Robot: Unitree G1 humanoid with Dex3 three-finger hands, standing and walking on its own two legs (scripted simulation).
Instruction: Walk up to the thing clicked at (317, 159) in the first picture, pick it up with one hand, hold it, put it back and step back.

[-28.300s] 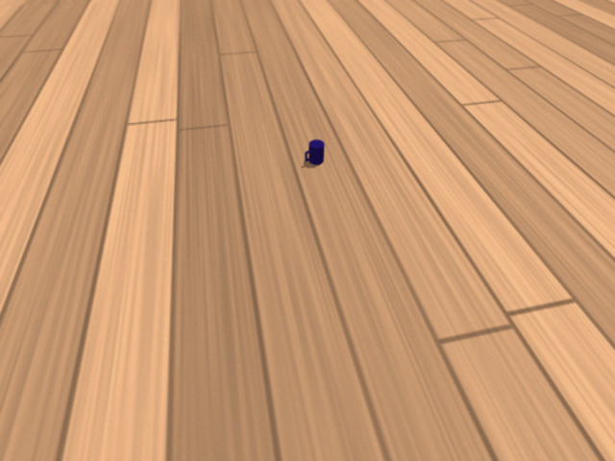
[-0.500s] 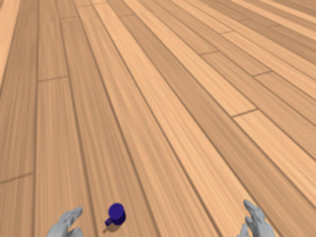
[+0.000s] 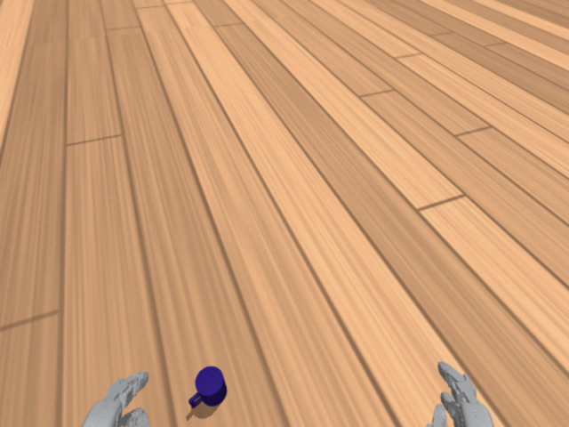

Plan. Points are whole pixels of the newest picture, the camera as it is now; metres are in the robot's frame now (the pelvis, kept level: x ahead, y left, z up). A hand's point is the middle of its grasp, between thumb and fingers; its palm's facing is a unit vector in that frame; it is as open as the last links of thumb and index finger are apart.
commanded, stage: home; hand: left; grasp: from above
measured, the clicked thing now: (207, 390) +0.40 +0.22 -0.66
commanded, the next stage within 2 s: stand in 0.44 s
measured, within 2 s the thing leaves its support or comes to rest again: neither
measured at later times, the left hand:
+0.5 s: hand out of the picture +0.16 +0.18 -0.05, palm faces +0.04 -0.98 -0.20, open 7.4 cm
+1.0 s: hand out of the picture +0.05 +0.24 -0.11, palm faces +0.04 -0.95 -0.32, open 7.4 cm
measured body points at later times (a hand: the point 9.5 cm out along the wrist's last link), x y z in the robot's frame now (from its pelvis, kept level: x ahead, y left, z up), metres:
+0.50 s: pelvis +0.00 +0.00 +0.00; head +0.02 +0.01 +0.45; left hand +0.16 +0.23 -0.03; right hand +0.16 -0.25 -0.06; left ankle +0.02 +0.12 -0.68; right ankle -0.01 -0.14 -0.68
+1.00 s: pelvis +0.00 +0.01 +0.05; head +0.00 +0.02 +0.50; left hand +0.05 +0.29 -0.09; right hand +0.08 -0.27 -0.08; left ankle +0.02 +0.12 -0.68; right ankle -0.01 -0.14 -0.68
